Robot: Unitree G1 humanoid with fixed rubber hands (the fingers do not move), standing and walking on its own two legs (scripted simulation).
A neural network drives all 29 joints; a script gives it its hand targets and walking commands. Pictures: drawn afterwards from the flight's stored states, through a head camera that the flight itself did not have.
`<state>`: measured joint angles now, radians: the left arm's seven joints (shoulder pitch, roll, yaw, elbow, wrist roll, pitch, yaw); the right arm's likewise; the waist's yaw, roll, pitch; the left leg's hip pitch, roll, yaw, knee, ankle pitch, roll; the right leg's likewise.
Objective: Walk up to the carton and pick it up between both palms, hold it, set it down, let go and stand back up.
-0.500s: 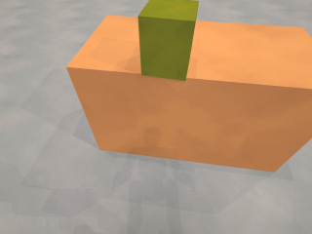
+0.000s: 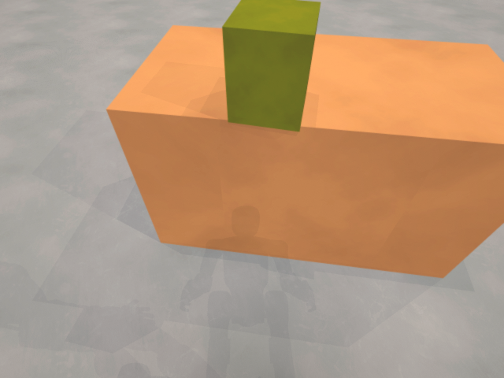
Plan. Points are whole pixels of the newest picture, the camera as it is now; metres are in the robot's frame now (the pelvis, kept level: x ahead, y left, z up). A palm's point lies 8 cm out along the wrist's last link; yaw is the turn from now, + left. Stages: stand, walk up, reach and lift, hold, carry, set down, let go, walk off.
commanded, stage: stand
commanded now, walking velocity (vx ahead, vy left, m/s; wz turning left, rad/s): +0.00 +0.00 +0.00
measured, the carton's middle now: (272, 65) +0.83 -0.05 +0.09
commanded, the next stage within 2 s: walk up in 1.02 s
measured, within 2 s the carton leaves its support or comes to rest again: neither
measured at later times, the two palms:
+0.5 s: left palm out of the picture +0.06 +0.26 -0.11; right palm out of the picture +0.06 -0.26 -0.11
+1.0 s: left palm out of the picture +0.06 +0.25 -0.11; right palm out of the picture +0.05 -0.26 -0.12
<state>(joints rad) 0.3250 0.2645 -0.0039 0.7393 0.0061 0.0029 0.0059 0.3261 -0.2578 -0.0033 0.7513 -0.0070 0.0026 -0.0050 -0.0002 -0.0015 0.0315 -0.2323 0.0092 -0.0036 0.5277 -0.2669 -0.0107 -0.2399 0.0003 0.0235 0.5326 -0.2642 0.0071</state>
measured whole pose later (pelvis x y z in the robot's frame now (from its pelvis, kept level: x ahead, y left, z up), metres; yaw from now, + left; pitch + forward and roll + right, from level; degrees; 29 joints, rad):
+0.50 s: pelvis +0.01 +0.00 +0.00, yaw +0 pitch -1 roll +0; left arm 0.33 0.26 0.00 0.78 0.00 0.00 0.01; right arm 0.34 -0.26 0.00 0.78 0.00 0.00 -0.01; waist 0.00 0.00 0.03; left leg -0.22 0.01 -0.01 0.50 -0.26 -0.01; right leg -0.23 0.00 0.03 0.51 -0.26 0.01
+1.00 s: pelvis +0.01 +0.00 +0.00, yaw +0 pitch -1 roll +0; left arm 0.33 0.25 0.00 0.83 0.00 0.00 0.02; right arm 0.33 -0.25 0.00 0.83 0.00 0.00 -0.02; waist 0.00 0.00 0.03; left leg -0.20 0.01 -0.01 0.48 -0.26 -0.02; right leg -0.21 0.01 0.03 0.48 -0.25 0.00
